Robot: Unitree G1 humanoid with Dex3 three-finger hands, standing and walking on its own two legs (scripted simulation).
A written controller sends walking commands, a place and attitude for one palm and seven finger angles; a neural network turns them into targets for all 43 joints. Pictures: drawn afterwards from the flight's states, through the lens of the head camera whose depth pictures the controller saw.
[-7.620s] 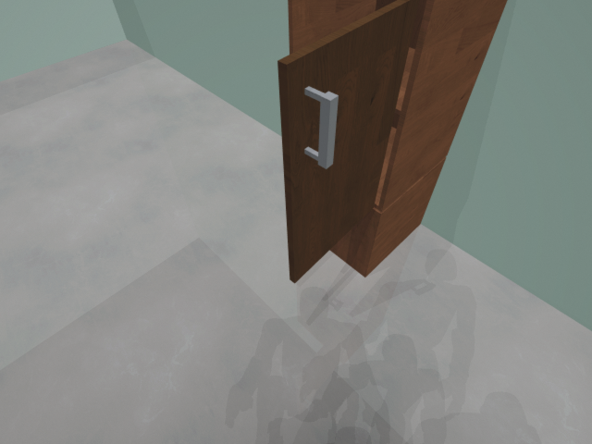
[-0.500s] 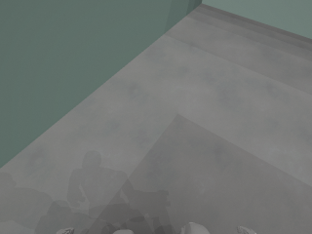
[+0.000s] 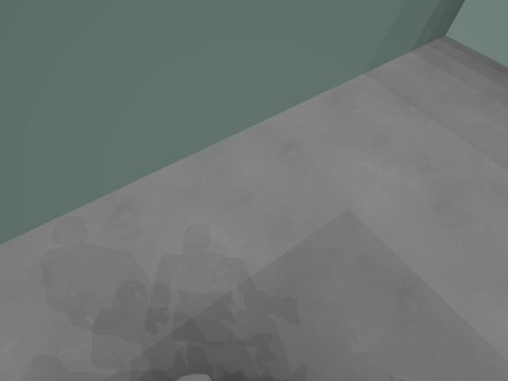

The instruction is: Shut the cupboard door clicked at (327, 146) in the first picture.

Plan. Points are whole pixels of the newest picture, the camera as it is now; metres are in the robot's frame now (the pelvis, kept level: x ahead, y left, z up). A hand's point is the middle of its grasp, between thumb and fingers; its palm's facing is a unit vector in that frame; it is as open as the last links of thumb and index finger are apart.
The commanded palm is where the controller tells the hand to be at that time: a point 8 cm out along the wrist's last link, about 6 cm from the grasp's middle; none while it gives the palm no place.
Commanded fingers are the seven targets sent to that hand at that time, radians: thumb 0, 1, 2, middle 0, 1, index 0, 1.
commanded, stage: walk to a spot facing it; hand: left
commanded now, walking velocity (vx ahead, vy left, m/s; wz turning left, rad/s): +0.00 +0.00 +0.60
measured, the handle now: out of the picture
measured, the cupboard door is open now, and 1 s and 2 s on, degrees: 93 93 93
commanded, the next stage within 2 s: none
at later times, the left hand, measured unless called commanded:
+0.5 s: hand out of the picture +0.07 +0.18 -0.14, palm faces +0.25 -0.92 -0.29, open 7.4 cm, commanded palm none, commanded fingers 0.00 0.90 0.90 -0.20 -0.30 -0.20 -0.30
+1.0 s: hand out of the picture -0.06 +0.21 -0.16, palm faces +0.57 -0.78 -0.25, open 7.4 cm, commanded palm none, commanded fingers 0.00 0.90 0.90 -0.20 -0.30 -0.20 -0.30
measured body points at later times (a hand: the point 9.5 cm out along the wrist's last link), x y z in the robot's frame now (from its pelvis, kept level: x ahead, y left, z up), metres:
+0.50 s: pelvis +0.01 -0.04 +0.01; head +0.06 -0.05 +0.45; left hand +0.05 +0.23 -0.11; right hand +0.13 -0.28 -0.15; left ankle -0.02 +0.09 -0.67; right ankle +0.03 -0.15 -0.72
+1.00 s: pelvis +0.01 -0.01 +0.01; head +0.03 +0.03 +0.46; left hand -0.09 +0.25 -0.14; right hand +0.24 -0.17 -0.12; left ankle -0.03 +0.08 -0.72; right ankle +0.07 -0.16 -0.65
